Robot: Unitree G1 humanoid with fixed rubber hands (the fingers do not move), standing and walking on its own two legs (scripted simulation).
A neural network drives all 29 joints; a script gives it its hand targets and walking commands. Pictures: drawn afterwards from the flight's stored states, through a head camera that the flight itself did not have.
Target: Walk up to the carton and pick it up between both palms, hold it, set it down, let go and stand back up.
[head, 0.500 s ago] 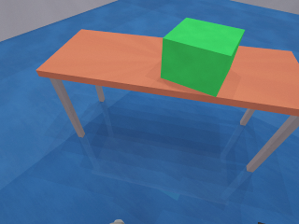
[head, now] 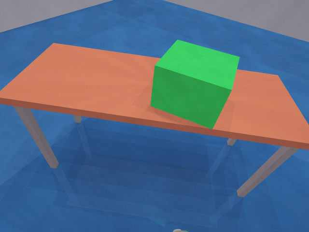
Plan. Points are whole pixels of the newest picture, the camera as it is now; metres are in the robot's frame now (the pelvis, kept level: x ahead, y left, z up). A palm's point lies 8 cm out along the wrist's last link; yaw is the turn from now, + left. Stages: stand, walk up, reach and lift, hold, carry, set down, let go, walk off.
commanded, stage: walk up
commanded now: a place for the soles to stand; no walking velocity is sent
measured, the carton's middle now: (193, 82) +0.73 -0.19 -0.01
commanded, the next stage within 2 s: none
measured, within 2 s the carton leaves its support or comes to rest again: neither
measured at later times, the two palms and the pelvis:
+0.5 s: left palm (69, 201) +0.25 +0.23 -0.10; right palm (278, 230) +0.18 -0.38 -0.12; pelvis +0.15 -0.06 -0.01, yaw -8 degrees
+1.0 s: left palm (60, 193) +0.28 +0.27 -0.13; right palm (270, 213) +0.22 -0.35 -0.09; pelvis +0.18 -0.03 -0.01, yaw -9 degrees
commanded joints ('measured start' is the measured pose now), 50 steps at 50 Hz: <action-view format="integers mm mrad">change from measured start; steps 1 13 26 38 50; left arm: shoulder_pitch -99 119 42 -5 96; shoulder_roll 135 155 164 104 108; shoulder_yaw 64 95 100 79 95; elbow -85 -39 -77 -29 26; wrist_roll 4 -31 11 -12 14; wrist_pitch -59 -88 -78 -12 -4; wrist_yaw -1 93 95 95 73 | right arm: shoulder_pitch -45 22 -65 -37 -154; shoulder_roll -306 -172 -154 -217 -268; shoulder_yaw -93 -40 -53 -51 -65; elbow -68 -58 -55 -38 -65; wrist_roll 10 42 13 5 -6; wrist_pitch -13 40 43 2 59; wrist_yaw -4 -3 -12 -48 -26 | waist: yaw -61 -1 22 -23 -2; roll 204 -93 -39 210 304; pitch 29 -51 53 24 -31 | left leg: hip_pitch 98 -470 -441 -249 -384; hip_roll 261 45 46 271 213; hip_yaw -47 -183 -161 -410 -308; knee -71 700 388 -152 -145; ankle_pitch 195 -82 3 -13 -382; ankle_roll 170 9 -15 144 131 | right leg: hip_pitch -84 425 235 81 249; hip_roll -70 -122 -153 32 38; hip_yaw -154 189 206 37 -142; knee -323 -494 -511 -3 -221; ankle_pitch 15 633 302 -255 -162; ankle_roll -4 -125 -247 -32 -25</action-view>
